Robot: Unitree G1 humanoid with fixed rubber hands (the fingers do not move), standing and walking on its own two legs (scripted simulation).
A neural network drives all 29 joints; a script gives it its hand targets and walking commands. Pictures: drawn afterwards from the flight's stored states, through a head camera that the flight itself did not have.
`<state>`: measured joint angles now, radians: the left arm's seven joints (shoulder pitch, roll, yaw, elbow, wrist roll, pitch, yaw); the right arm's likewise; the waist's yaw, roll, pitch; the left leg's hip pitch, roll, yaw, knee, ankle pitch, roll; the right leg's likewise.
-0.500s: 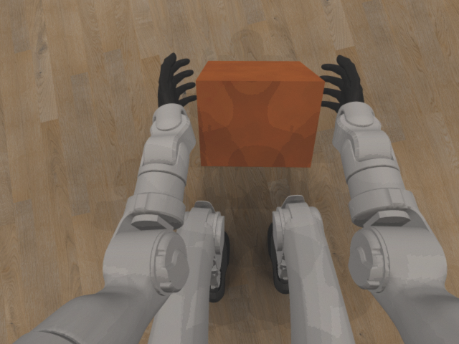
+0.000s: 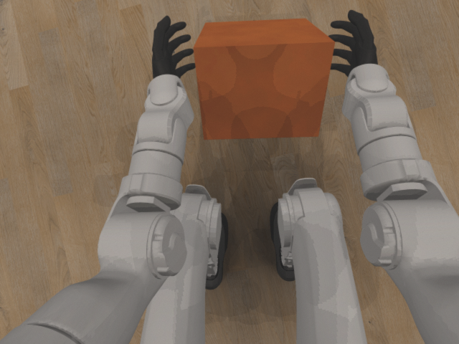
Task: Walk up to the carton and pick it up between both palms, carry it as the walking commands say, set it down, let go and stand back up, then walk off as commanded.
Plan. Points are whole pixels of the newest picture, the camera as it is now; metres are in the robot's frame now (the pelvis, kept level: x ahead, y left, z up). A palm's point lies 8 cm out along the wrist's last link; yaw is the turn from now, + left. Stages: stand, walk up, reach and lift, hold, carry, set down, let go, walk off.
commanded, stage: set down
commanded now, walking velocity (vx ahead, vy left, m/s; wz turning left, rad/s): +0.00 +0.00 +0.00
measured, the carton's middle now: (257, 75) +0.54 -0.04 -0.21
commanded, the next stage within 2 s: none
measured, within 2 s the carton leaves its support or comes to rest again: neither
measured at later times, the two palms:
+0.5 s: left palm (175, 75) +0.53 +0.10 -0.16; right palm (341, 65) +0.53 -0.19 -0.17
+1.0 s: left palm (173, 69) +0.55 +0.11 -0.17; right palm (341, 56) +0.55 -0.19 -0.18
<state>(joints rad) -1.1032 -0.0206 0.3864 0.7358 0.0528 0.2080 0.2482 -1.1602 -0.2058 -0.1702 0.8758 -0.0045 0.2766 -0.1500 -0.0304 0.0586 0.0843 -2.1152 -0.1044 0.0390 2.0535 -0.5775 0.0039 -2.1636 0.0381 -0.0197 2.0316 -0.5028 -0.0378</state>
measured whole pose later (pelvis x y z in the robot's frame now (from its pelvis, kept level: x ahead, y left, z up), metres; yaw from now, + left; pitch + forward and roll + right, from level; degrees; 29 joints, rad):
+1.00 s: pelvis +0.00 +0.00 -0.06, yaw +2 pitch +34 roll +2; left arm -1.35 0.09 0.43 0.90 0.05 0.17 0.14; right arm -1.41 -0.30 -0.24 1.05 -0.02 0.18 -0.01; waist -0.04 0.07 0.26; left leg -2.27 -0.13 0.07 2.25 -0.58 0.00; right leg -2.31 0.00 -0.02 2.24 -0.53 -0.04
